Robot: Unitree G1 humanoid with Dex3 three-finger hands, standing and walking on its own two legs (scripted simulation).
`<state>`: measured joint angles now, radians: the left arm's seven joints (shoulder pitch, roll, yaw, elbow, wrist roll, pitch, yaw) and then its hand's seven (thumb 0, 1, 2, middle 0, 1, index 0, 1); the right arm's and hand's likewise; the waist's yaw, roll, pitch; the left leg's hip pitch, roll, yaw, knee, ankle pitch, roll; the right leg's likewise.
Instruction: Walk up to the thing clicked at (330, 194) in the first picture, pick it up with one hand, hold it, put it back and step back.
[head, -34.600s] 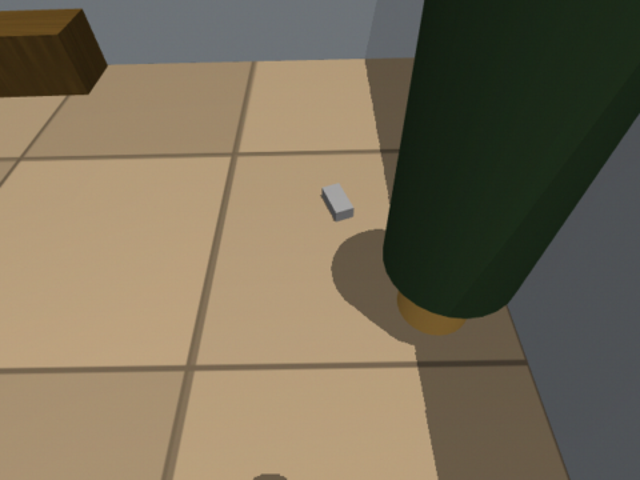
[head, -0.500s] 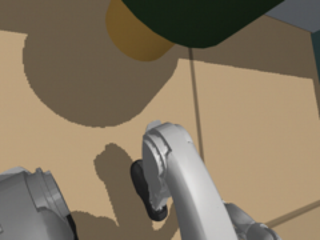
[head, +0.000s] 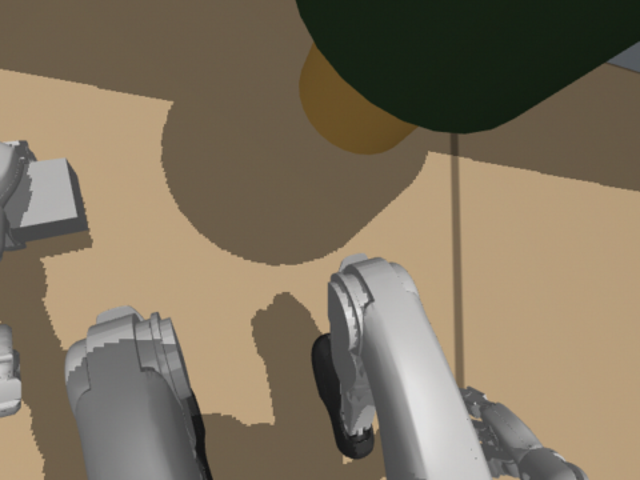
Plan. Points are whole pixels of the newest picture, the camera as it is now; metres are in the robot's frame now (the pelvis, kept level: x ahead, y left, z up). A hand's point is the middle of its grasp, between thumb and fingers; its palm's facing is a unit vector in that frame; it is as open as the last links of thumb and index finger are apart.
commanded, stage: settle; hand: left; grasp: from above
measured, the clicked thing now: (1, 207) +0.46 +0.33 -0.21
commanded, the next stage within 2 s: lift in 0.18 s
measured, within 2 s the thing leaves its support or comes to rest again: neither
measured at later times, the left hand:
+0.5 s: hand out of the picture +0.44 +0.32 -0.13, palm faces -0.47 -0.08 -0.88, open 10.8 cm
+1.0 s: hand out of the picture +0.37 +0.33 +0.02, palm faces -0.46 -0.11 -0.88, open 10.8 cm
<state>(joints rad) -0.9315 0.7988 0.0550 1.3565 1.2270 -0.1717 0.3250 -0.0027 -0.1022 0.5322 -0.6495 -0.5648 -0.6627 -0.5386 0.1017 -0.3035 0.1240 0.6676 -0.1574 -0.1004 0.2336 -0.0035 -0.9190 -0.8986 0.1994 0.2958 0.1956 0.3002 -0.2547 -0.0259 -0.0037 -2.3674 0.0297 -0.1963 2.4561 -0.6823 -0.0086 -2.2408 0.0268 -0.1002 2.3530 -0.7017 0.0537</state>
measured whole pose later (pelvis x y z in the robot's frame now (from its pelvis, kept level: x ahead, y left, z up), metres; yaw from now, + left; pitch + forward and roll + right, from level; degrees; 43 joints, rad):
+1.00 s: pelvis -0.01 +0.00 +0.13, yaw +6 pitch +33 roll -7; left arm -0.59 0.64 -0.02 0.81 1.05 -0.12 0.05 -0.01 -0.09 0.52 -0.64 -0.57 -0.65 -0.55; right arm 0.15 -0.26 -0.02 0.64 -0.02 0.04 0.07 0.00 -0.91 -0.90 0.20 0.30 0.20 0.30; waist -0.13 0.03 -0.16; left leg -1.98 0.03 -0.09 2.02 -0.62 0.01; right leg -1.89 -0.01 -0.04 1.96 -0.65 0.05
